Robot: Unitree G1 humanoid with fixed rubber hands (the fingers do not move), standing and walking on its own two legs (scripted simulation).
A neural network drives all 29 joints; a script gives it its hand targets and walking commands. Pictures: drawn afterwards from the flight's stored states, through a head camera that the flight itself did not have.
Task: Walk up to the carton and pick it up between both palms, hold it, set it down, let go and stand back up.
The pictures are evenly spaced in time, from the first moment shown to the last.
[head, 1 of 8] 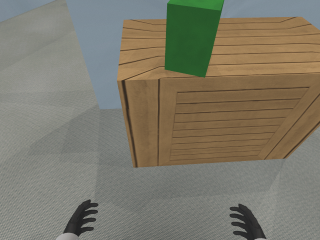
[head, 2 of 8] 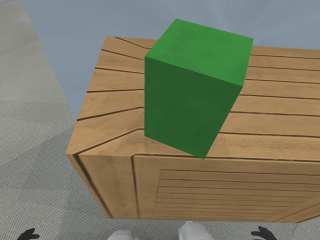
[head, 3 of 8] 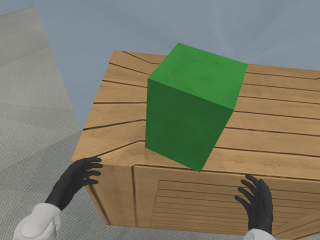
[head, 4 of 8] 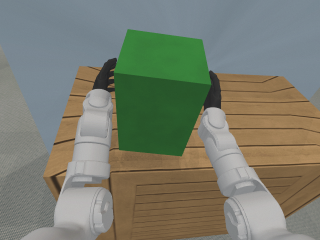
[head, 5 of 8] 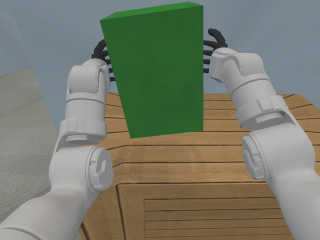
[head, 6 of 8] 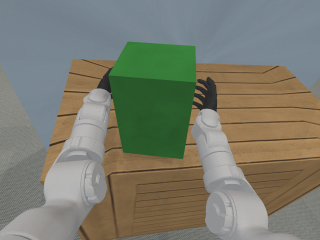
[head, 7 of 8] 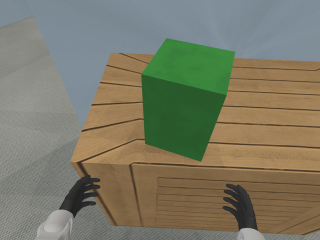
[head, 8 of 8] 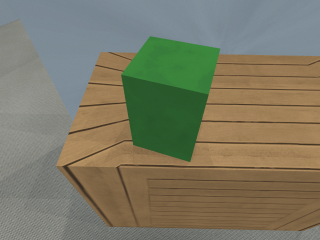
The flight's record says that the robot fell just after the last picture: no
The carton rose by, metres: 0.22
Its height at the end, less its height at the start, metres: +0.00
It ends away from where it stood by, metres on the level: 0.02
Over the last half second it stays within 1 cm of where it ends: yes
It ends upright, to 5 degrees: yes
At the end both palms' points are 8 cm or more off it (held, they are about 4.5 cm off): yes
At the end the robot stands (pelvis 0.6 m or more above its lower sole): yes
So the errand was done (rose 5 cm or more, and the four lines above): yes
